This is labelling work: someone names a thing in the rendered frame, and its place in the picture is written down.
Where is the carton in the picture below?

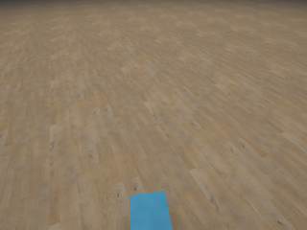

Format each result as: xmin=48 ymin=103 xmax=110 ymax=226
xmin=130 ymin=191 xmax=173 ymax=230

